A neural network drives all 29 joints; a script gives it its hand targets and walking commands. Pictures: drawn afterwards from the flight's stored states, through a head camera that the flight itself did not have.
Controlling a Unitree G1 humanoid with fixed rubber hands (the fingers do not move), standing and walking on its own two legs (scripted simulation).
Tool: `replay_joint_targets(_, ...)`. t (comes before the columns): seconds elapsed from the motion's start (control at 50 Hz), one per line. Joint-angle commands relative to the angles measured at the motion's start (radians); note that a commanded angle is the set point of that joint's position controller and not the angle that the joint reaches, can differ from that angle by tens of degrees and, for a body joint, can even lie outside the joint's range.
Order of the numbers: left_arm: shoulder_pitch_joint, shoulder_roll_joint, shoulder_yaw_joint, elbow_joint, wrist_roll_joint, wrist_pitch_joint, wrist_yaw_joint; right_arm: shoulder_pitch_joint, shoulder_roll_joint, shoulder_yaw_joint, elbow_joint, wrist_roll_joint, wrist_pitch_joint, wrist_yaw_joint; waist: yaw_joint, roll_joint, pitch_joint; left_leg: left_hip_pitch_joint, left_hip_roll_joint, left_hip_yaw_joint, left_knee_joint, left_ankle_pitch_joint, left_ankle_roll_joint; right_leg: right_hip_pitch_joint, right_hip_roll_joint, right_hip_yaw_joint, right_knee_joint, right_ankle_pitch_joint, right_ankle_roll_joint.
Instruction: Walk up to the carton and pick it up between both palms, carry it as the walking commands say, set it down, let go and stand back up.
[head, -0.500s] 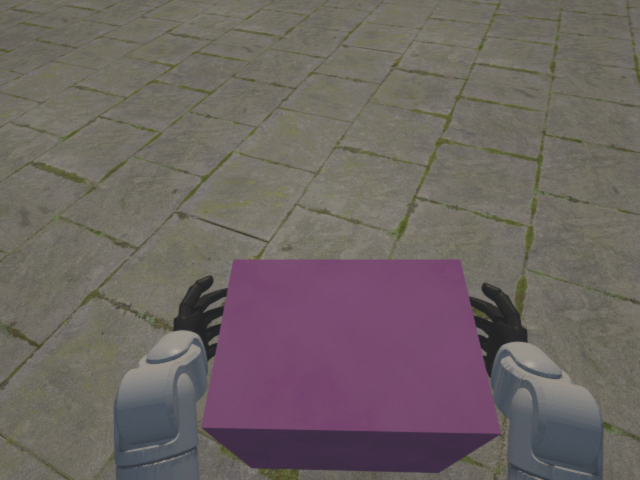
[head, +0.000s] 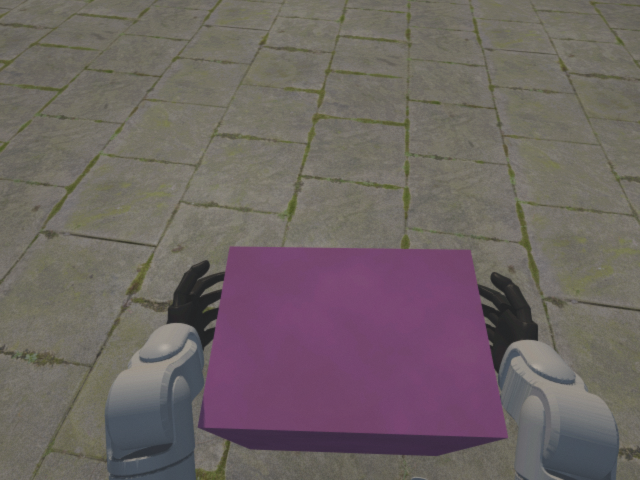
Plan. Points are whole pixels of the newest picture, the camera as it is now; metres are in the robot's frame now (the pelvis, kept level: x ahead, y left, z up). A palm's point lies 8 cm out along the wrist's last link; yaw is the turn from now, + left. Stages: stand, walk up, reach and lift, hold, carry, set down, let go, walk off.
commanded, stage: carry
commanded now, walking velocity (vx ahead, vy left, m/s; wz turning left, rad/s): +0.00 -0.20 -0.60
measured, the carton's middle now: (345, 363) +0.26 +0.01 +0.01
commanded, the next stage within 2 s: none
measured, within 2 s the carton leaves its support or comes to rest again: neither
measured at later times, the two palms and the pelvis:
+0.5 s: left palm (384, 337) +0.27 -0.03 +0.06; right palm out of the picture +0.18 -0.36 +0.08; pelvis -0.02 -0.13 +0.00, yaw -17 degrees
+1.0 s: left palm (622, 405) +0.22 -0.28 +0.05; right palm out of the picture +0.04 -0.57 +0.06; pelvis -0.09 -0.29 -0.02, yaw -32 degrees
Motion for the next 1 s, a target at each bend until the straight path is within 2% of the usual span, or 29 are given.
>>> replay_joint_targets(0.0, -0.379, -0.754, -0.786, -0.025, -0.352, 0.02, -0.193, -0.369, 0.659, 0.728, -0.061, 0.334, 0.031, 0.199, -0.042, 0.278, -0.264, 0.244, 0.111, -0.053, 0.038, 0.816, 0.081, 0.035, 0.067, -0.126, -0.169, 0.031, -0.006)
replay_joint_targets(0.02, -0.373, -0.761, -0.78, -0.014, -0.35, 0.022, -0.198, -0.364, 0.662, 0.735, -0.058, 0.333, 0.033, 0.2, -0.03, 0.243, -0.279, 0.202, 0.106, -0.03, 0.126, 0.784, 0.054, 0.131, 0.076, -0.133, -0.266, 0.107, -0.013)
replay_joint_targets(0.04, -0.348, -0.764, -0.771, 0.006, -0.347, 0.023, -0.201, -0.357, 0.661, 0.742, -0.055, 0.33, 0.036, 0.202, -0.016, 0.157, -0.305, 0.108, 0.068, -0.016, 0.255, 0.688, 0.02, 0.28, 0.084, -0.127, -0.354, 0.19, -0.027)
replay_joint_targets(0.06, -0.329, -0.766, -0.76, 0.014, -0.343, 0.022, -0.203, -0.39, 0.65, 0.746, -0.064, 0.332, 0.041, 0.205, 0.004, -0.025, -0.32, -0.12, 0.016, -0.043, 0.431, 0.234, -0.007, 0.433, -0.028, 0.046, -0.357, 0.447, -0.071)
replay_joint_targets(0.08, -0.316, -0.757, -0.742, 0.042, -0.325, 0.026, -0.201, -0.401, 0.654, 0.761, -0.051, 0.332, 0.052, 0.209, -0.005, -0.375, -0.345, -0.403, -0.152, -0.032, 0.636, -0.484, -0.03, 0.561, -0.253, 0.393, -0.307, 0.846, -0.199)
replay_joint_targets(0.1, -0.371, -0.767, -0.783, -0.014, -0.349, 0.019, -0.202, -0.411, 0.704, 0.767, 0.006, 0.356, 0.044, 0.215, -0.022, -0.331, -0.328, -0.435, -0.131, -0.152, 0.782, -0.539, -0.022, 0.539, -0.24, 0.338, -0.201, 1.19, -0.247)
replay_joint_targets(0.12, -0.354, -0.772, -0.769, -0.008, -0.342, 0.014, -0.203, -0.416, 0.732, 0.777, 0.008, 0.38, 0.038, 0.223, -0.017, -0.314, -0.379, -0.432, -0.133, -0.178, 0.793, -0.48, -0.009, 0.544, -0.237, 0.281, -0.2, 1.055, -0.265)
replay_joint_targets(0.16, -0.406, -0.818, -0.766, -0.035, -0.341, -0.009, -0.201, -0.548, 0.776, 0.821, -0.074, 0.439, 0.017, 0.225, -0.015, -0.241, -0.344, -0.38, -0.128, -0.186, 0.715, -0.269, 0.006, 0.377, -0.162, 0.233, -0.281, 0.571, -0.234)
replay_joint_targets(0.18, -0.416, -0.83, -0.757, -0.047, -0.342, -0.014, -0.201, -0.579, 0.782, 0.822, -0.093, 0.453, 0.013, 0.223, -0.013, -0.235, -0.331, -0.342, -0.135, -0.181, 0.65, -0.201, 0.02, 0.323, -0.137, 0.207, -0.295, 0.436, -0.222)
replay_joint_targets(0.22, -0.408, -0.832, -0.761, -0.063, -0.339, -0.017, -0.199, -0.57, 0.776, 0.811, -0.099, 0.447, 0.012, 0.218, -0.015, -0.229, -0.329, -0.274, -0.17, -0.167, 0.54, -0.161, 0.039, 0.257, -0.134, 0.253, -0.331, 0.324, -0.224)
replay_joint_targets(0.28, -0.395, -0.801, -0.785, -0.085, -0.333, -0.011, -0.19, -0.494, 0.757, 0.789, -0.072, 0.428, 0.013, 0.216, -0.022, -0.186, -0.359, -0.13, -0.209, -0.164, 0.332, -0.143, 0.076, 0.187, -0.146, 0.316, -0.365, 0.307, -0.223)
replay_joint_targets(0.32, -0.387, -0.785, -0.795, -0.074, -0.331, -0.006, -0.185, -0.448, 0.746, 0.771, -0.043, 0.416, 0.015, 0.22, -0.037, -0.149, -0.365, 0.098, -0.208, -0.126, 0.035, -0.049, 0.104, 0.059, -0.083, 0.26, -0.344, 0.217, -0.149)
replay_joint_targets(0.34, -0.397, -0.786, -0.801, -0.066, -0.332, -0.001, -0.185, -0.434, 0.744, 0.763, -0.024, 0.409, 0.015, 0.223, -0.051, 0.021, -0.318, 0.209, -0.053, -0.275, -0.215, -0.039, 0.145, -0.082, 0.004, 0.169, -0.197, 0.061, -0.09)
replay_joint_targets(0.36, -0.454, -0.801, -0.819, -0.083, -0.343, 0.006, -0.191, -0.375, 0.741, 0.734, 0.031, 0.374, 0.008, 0.221, -0.069, 0.445, -0.272, 0.169, 0.361, -0.688, -0.339, -0.001, 0.306, -0.289, 0.125, 0.033, 0.195, -0.213, -0.029)
replay_joint_targets(0.38, -0.493, -0.791, -0.819, -0.096, -0.347, 0.003, -0.193, -0.424, 0.752, 0.761, -0.017, 0.389, 0.005, 0.22, -0.049, 0.281, -0.218, 0.115, 0.363, -0.609, -0.279, 0.206, 0.325, -0.273, 0.023, 0.131, 0.409, -0.163, -0.024)
replay_joint_targets(0.42, -0.441, -0.799, -0.814, -0.028, -0.357, 0.004, -0.206, -0.442, 0.728, 0.75, -0.028, 0.369, 0.0, 0.223, -0.036, 0.075, -0.22, 0.098, 0.234, -0.385, -0.217, 0.337, 0.224, -0.228, -0.021, 0.175, 0.509, -0.037, -0.006)
replay_joint_targets(0.46, -0.438, -0.798, -0.813, -0.033, -0.368, -0.003, -0.202, -0.46, 0.729, 0.746, -0.051, 0.378, 0.0, 0.221, -0.024, 0.112, -0.246, 0.176, 0.129, -0.207, -0.13, 0.633, 0.161, -0.201, -0.002, 0.084, 0.381, -0.023, 0.007)
replay_joint_targets(0.5, -0.418, -0.779, -0.813, -0.038, -0.363, -0.002, -0.192, -0.439, 0.706, 0.733, -0.055, 0.371, 0.01, 0.217, -0.029, 0.164, -0.25, 0.189, 0.097, -0.121, -0.091, 0.757, 0.141, -0.144, 0.011, 0.02, 0.241, -0.038, 0.018)
replay_joint_targets(0.6, -0.384, -0.758, -0.786, -0.006, -0.347, 0.023, -0.188, -0.38, 0.682, 0.733, -0.023, 0.345, 0.037, 0.215, -0.042, 0.272, -0.269, 0.196, 0.118, -0.068, -0.064, 0.733, 0.111, 0.001, 0.029, -0.083, -0.086, -0.012, 0.008)
replay_joint_targets(0.64, -0.379, -0.764, -0.768, 0.008, -0.345, 0.03, -0.197, -0.384, 0.687, 0.743, -0.023, 0.342, 0.039, 0.213, -0.034, 0.266, -0.28, 0.188, 0.136, -0.061, 0.005, 0.652, 0.071, 0.083, 0.039, -0.105, -0.241, 0.054, -0.005)
replay_joint_targets(0.66, -0.372, -0.769, -0.762, 0.019, -0.345, 0.032, -0.201, -0.375, 0.689, 0.748, -0.019, 0.339, 0.041, 0.213, -0.028, 0.207, -0.288, 0.125, 0.11, -0.04, 0.09, 0.563, 0.034, 0.192, 0.043, -0.099, -0.344, 0.134, -0.015)
replay_joint_targets(0.68, -0.345, -0.771, -0.752, 0.036, -0.344, 0.032, -0.205, -0.386, 0.684, 0.753, -0.021, 0.335, 0.043, 0.215, -0.01, 0.048, -0.294, -0.037, 0.047, -0.035, 0.267, 0.281, -0.004, 0.343, 0.006, -0.006, -0.41, 0.265, -0.044)
replay_joint_targets(0.7, -0.322, -0.757, -0.733, 0.045, -0.333, 0.032, -0.206, -0.403, 0.679, 0.766, -0.035, 0.338, 0.05, 0.218, -0.014, -0.271, -0.32, -0.325, -0.076, -0.024, 0.47, -0.338, -0.036, 0.505, -0.209, 0.305, -0.349, 0.641, -0.131)
replay_joint_targets(0.72, -0.326, -0.767, -0.747, 0.043, -0.335, 0.023, -0.209, -0.438, 0.706, 0.794, -0.027, 0.361, 0.048, 0.224, -0.014, -0.443, -0.303, -0.492, -0.159, -0.09, 0.671, -0.528, -0.045, 0.535, -0.25, 0.424, -0.308, 0.948, -0.235)
replay_joint_targets(0.74, -0.363, -0.781, -0.766, 0.007, -0.345, 0.016, -0.208, -0.456, 0.751, 0.805, -0.009, 0.384, 0.039, 0.23, -0.022, -0.373, -0.329, -0.498, -0.141, -0.164, 0.749, -0.492, -0.03, 0.55, -0.217, 0.344, -0.275, 0.94, -0.253)
replay_joint_targets(0.78, -0.401, -0.813, -0.758, -0.026, -0.342, -0.004, -0.204, -0.538, 0.796, 0.84, -0.058, 0.442, 0.02, 0.231, -0.022, -0.234, -0.337, -0.438, -0.138, -0.184, 0.752, -0.294, -0.018, 0.444, -0.148, 0.215, -0.262, 0.702, -0.234)
replay_joint_targets(0.8, -0.406, -0.828, -0.755, -0.044, -0.343, -0.013, -0.204, -0.563, 0.795, 0.841, -0.088, 0.456, 0.013, 0.228, -0.019, -0.227, -0.336, -0.41, -0.143, -0.178, 0.709, -0.215, -0.009, 0.404, -0.13, 0.207, -0.281, 0.583, -0.231)
replay_joint_targets(0.9, -0.366, -0.795, -0.771, -0.073, -0.338, -0.017, -0.195, -0.497, 0.759, 0.807, -0.075, 0.436, 0.01, 0.215, -0.019, -0.175, -0.364, -0.302, -0.206, -0.177, 0.484, -0.156, 0.04, 0.347, -0.158, 0.349, -0.352, 0.48, -0.274)
replay_joint_targets(0.98, -0.352, -0.767, -0.795, -0.061, -0.336, -0.01, -0.187, -0.432, 0.736, 0.78, -0.028, 0.413, 0.012, 0.22, -0.022, -0.142, -0.361, -0.039, -0.237, -0.163, 0.118, -0.09, 0.08, 0.216, -0.105, 0.357, -0.388, 0.375, -0.214)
